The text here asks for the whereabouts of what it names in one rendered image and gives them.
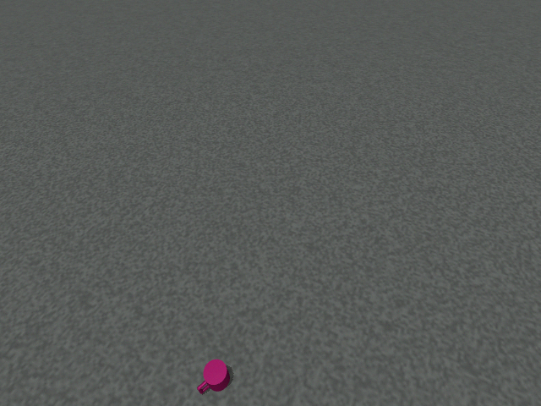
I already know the mug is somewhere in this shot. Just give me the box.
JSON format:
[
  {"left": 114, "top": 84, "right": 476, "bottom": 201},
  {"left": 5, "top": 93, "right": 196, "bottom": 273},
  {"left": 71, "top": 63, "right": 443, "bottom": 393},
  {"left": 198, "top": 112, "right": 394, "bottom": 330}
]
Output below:
[{"left": 197, "top": 359, "right": 230, "bottom": 394}]

